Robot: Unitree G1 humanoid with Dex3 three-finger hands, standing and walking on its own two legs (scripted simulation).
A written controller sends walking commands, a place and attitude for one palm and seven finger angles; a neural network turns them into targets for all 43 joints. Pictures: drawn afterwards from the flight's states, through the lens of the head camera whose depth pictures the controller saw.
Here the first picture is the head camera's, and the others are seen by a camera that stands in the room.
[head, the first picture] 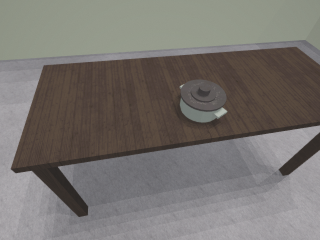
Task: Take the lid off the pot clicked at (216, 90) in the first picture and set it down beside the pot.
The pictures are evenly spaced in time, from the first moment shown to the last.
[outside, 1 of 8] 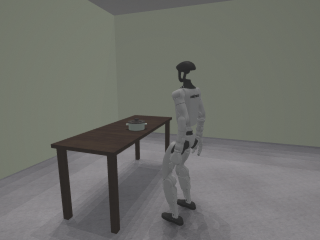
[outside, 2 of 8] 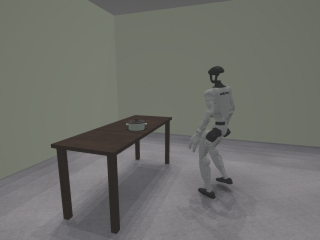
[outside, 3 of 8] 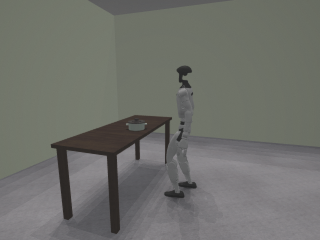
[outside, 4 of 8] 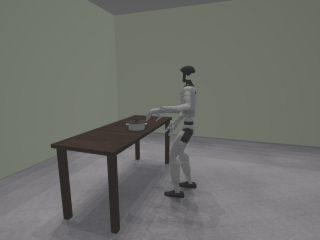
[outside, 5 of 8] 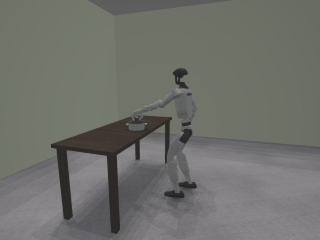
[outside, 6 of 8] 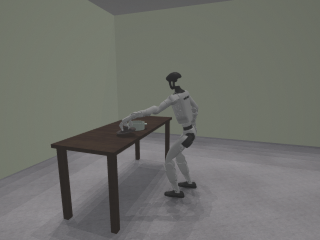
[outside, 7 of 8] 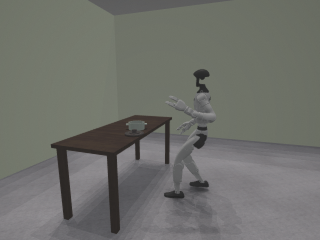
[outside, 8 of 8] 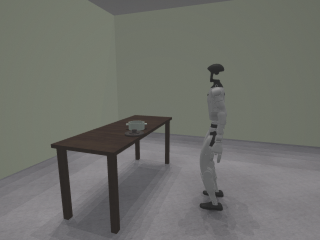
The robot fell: no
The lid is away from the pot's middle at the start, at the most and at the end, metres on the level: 0.00 0.26 0.22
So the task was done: no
